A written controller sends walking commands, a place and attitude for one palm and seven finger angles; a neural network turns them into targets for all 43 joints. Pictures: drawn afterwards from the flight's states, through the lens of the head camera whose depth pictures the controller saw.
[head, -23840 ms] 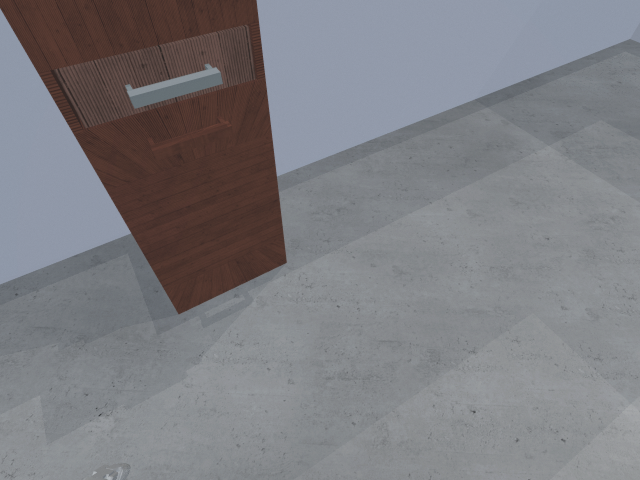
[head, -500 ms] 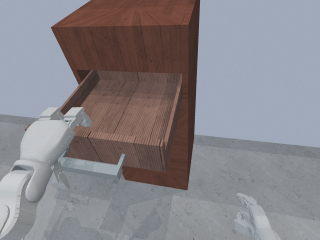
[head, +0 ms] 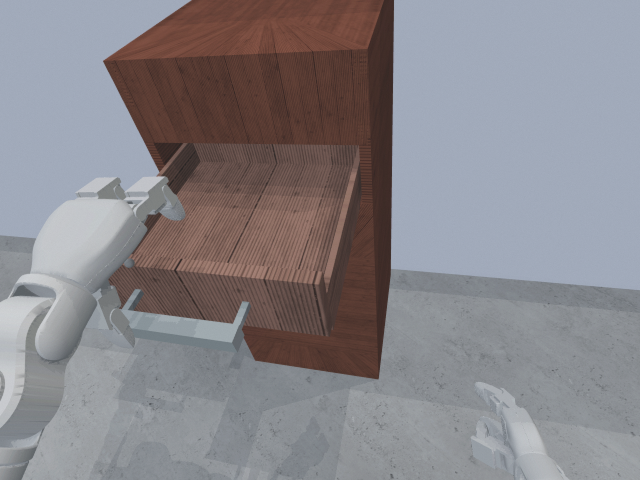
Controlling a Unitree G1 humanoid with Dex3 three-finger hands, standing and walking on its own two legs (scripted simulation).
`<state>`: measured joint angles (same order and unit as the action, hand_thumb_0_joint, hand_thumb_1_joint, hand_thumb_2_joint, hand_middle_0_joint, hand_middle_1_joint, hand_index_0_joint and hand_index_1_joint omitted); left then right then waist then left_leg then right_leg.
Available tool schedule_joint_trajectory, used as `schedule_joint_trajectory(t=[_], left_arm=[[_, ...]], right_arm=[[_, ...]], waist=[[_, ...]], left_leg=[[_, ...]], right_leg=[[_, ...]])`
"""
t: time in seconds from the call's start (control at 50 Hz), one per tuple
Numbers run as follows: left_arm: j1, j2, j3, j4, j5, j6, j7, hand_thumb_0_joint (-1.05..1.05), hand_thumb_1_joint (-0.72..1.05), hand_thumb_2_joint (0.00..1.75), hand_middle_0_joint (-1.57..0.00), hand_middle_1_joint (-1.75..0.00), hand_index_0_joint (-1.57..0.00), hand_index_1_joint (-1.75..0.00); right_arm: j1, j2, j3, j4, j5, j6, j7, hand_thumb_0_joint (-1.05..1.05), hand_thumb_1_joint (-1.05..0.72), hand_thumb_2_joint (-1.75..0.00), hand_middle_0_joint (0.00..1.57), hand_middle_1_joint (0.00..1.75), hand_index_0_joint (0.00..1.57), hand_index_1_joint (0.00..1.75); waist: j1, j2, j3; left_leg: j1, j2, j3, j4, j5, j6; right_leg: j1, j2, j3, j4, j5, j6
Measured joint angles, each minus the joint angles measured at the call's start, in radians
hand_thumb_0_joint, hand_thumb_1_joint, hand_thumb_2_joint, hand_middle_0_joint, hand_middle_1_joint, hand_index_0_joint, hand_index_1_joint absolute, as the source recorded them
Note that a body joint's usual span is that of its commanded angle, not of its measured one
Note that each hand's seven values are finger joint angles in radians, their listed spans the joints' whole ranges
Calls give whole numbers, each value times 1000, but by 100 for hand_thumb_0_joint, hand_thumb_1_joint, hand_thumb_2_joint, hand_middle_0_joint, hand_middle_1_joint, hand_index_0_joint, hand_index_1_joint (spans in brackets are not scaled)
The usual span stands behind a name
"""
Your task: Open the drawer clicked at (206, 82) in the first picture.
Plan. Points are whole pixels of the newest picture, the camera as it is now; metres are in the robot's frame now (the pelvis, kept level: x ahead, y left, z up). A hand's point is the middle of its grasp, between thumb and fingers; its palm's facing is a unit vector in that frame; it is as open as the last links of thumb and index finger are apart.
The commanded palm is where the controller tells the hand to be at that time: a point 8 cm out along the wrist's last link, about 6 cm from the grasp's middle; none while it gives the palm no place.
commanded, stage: draw the hand back to the body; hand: left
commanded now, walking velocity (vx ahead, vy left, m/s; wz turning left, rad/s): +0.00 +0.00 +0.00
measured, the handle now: (181, 315) +0.29 +0.25 +0.05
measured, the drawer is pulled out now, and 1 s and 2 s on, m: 0.29 0.29 0.29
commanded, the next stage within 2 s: step back with the hand held close in 1.62 s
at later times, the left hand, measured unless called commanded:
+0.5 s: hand (98, 290) +0.22 +0.26 +0.19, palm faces +0.14 -0.01 -0.99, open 13.8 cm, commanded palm +0.18 +0.26 +0.25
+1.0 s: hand (91, 255) +0.23 +0.23 +0.25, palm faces +0.47 -0.83 -0.30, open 12.3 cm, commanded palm +0.17 +0.27 +0.25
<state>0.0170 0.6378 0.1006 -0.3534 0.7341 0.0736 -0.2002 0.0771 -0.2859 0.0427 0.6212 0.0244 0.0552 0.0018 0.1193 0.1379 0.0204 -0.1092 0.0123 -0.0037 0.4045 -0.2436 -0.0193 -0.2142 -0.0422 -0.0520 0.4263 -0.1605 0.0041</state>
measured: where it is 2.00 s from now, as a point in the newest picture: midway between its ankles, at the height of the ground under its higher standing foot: outside the picture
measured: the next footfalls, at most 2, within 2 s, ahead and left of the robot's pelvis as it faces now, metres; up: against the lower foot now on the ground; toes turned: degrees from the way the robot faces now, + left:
none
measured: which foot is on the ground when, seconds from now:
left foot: down 0.00-1.00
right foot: down 0.00-1.00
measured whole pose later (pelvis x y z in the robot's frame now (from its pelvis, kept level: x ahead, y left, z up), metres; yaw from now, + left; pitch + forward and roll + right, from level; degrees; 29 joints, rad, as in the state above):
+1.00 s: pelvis +0.02 +0.00 +0.00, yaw -1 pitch -6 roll -1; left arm 0.27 0.33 0.39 -0.55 -0.05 -0.21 0.09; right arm 0.20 -0.21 0.03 0.68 -0.03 -0.19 -0.06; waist 0.07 0.04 0.07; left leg -0.02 0.05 0.01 0.40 -0.28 -0.02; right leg -0.11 -0.01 -0.04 0.37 -0.16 0.00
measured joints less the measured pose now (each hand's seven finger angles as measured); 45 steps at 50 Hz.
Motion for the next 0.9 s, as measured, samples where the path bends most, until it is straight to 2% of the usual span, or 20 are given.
schedule_joint_trajectory(t=[0.06,0.14,0.28,0.5,0.64,0.68,0.7,0.72,0.74,0.76,0.8,0.84,0.9], left_arm=[[-8,2,-10,17,8,-26,4,0,-49,30,-31,-120,-32,-120],[17,24,25,12,-7,-52,18,0,-49,30,-32,-120,-32,-120],[96,39,97,-40,-40,-34,27,0,-49,30,-31,-120,-32,-120],[177,52,114,-92,-59,-69,39,0,-49,30,-32,-120,-32,-120],[194,51,136,-105,-65,-57,39,0,-49,30,-32,-120,-32,-120],[210,-18,183,-106,-351,-103,76,0,-49,31,-32,-120,-32,-120],[222,-66,208,-114,-471,-137,108,0,-48,31,-32,-120,-33,-119],[234,-114,226,-127,-564,-167,138,0,-47,31,-32,-119,-32,-119],[240,-159,238,-143,-631,-191,165,0,-46,32,-31,-118,-32,-118],[242,-199,246,-159,-679,-211,189,0,-44,32,-31,-117,-32,-117],[239,-256,261,-179,-736,-246,230,0,-41,34,-31,-115,-32,-115],[231,-295,271,-182,-767,-268,260,0,-36,36,-31,-112,-31,-112],[218,-317,283,-178,-783,-278,284,0,-28,40,-30,-106,-30,-106]], right_arm=[[5,3,0,-1,-6,-4,-1,1,-90,-90,19,30,20,30],[13,8,-1,0,-9,-8,1,1,-90,-90,20,30,20,30],[32,-7,-12,-4,-3,-12,1,1,-90,-90,20,30,20,30],[25,-7,-12,-5,-10,-32,-15,1,-90,-90,19,30,20,30],[13,4,-3,-12,-12,-35,-14,1,-90,-90,20,30,20,30],[10,18,-4,-16,-12,-69,-30,1,-90,-90,20,30,20,30],[8,31,0,-14,-15,-97,-42,1,-90,-90,20,30,20,30],[10,45,4,-12,-18,-123,-51,1,-90,-90,20,30,20,30],[17,58,6,-10,-21,-146,-59,1,-90,-90,20,30,20,30],[27,70,8,-8,-25,-167,-64,1,-90,-90,20,30,20,30],[52,86,11,4,-33,-200,-71,1,-90,-90,20,30,20,30],[75,93,11,15,-37,-219,-73,1,-90,-90,20,30,20,30],[100,94,7,36,-43,-234,-73,1,-90,-90,20,30,20,30]], waist=[[-4,-6,3],[-10,-11,2],[-7,-8,5],[7,-12,9],[11,-16,9],[-2,-15,27],[-10,-20,36],[-18,-30,44],[-23,-41,50],[-26,-53,53],[-28,-70,53],[-31,-83,53],[-35,-94,54]], left_leg=[[-4,1,0,1,1,-2],[-6,7,4,8,-4,-6],[-10,10,4,21,-12,-6],[-11,5,-6,36,-18,-3],[-8,1,-8,32,-15,1],[1,4,-11,34,-17,3],[6,8,-9,35,-19,3],[13,12,-7,34,-21,2],[21,16,-4,30,-22,0],[30,19,-2,25,-22,-1],[49,26,3,16,-24,-4],[64,30,5,8,-27,-6],[79,32,7,0,-30,-6]], right_leg=[[-6,1,0,4,0,-2],[-10,7,3,10,-2,-6],[-11,10,4,17,-8,-5],[-2,4,-5,20,-11,-1],[6,0,-7,10,-5,3],[22,4,-11,-3,-1,3],[29,8,-9,-9,2,2],[37,12,-7,-15,5,1],[45,16,-5,-22,7,0],[53,20,-3,-28,9,-1],[72,28,0,-42,11,-3],[87,31,1,-51,10,-4],[101,34,3,-59,7,-4]])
